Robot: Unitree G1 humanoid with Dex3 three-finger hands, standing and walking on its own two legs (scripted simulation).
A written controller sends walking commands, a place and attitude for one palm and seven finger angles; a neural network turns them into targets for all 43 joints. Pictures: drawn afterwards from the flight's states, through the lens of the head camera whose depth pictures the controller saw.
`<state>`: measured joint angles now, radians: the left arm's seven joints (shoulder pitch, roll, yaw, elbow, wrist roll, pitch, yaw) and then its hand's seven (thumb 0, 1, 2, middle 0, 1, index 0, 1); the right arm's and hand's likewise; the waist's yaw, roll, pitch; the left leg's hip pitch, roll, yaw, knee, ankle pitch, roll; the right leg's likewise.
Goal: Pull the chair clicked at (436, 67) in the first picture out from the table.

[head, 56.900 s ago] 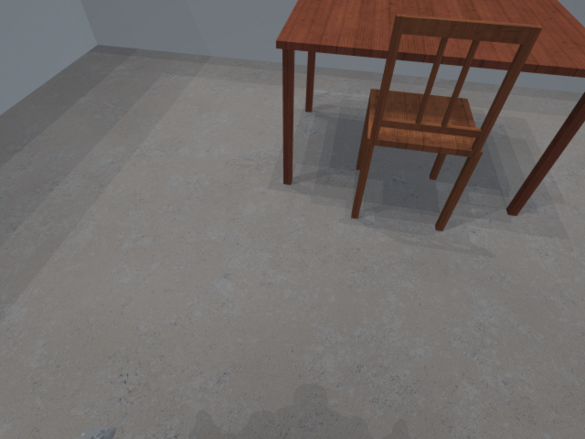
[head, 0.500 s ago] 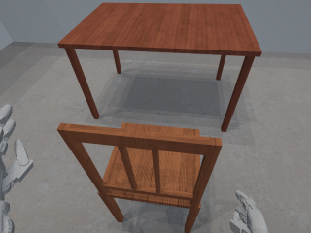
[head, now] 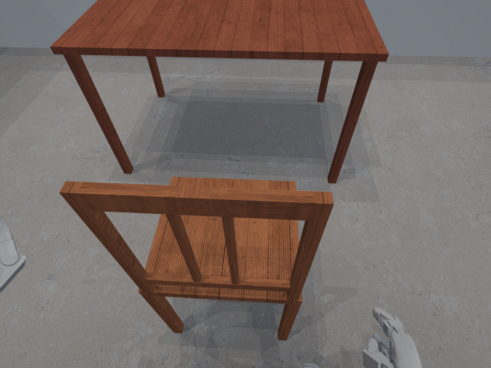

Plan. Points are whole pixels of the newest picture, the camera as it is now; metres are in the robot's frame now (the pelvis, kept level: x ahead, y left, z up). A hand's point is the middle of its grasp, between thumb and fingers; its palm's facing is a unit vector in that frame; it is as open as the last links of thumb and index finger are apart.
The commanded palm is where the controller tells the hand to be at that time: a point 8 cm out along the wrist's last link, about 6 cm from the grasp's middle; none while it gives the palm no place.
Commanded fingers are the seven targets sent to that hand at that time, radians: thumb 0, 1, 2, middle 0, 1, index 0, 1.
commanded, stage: step back with the hand held close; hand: left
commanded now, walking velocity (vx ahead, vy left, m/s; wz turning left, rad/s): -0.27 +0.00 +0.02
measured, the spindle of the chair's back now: (186, 250) +0.34 +0.15 -0.07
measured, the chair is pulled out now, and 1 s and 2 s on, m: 0.60 0.60 0.60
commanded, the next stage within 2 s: stop stepping back and stand still in 1.56 s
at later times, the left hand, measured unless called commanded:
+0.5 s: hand (10, 288) +0.17 +0.26 +0.17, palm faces +0.47 -0.73 -0.49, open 7.5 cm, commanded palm +0.11 +0.29 +0.19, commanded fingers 0.00 0.90 0.90 -0.20 -0.30 -0.20 -0.30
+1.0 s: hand out of the picture +0.16 +0.27 +0.18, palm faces +0.47 -0.72 -0.51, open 7.5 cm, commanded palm +0.09 +0.30 +0.19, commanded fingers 0.00 0.90 0.90 -0.20 -0.30 -0.20 -0.30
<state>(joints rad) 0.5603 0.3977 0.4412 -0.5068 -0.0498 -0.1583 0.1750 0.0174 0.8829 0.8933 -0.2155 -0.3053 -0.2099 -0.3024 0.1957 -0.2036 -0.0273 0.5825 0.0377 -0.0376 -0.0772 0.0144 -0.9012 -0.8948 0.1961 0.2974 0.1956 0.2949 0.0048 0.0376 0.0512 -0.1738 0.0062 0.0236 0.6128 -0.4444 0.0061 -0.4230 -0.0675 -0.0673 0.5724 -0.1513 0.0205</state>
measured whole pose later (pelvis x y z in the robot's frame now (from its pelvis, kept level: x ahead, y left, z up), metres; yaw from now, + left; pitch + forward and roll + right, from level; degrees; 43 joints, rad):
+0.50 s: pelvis -0.03 -0.01 +0.00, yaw +0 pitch +2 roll +0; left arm 0.54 0.40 0.44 -0.52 -0.02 -0.19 0.19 0.02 0.88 0.89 -0.21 -0.31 -0.21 -0.30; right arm 0.21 -0.23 -0.02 0.58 0.03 -0.05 -0.07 0.01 -0.90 -0.89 0.20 0.30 0.20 0.30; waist 0.01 0.00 0.02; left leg -0.28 0.01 0.02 0.67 -0.42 0.00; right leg -0.49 -0.06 -0.07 0.54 -0.08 0.01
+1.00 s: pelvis -0.04 +0.00 +0.00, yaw +2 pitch +3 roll -1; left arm 0.58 0.43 0.49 -0.56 -0.02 -0.24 0.18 0.02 0.88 0.89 -0.22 -0.31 -0.21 -0.30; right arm 0.24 -0.19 -0.03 0.60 0.01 -0.08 -0.07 0.01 -0.90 -0.89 0.20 0.30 0.20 0.30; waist -0.01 -0.01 0.00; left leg -0.33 0.02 -0.01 0.70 -0.42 0.01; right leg -0.49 -0.02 -0.03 0.66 -0.18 0.02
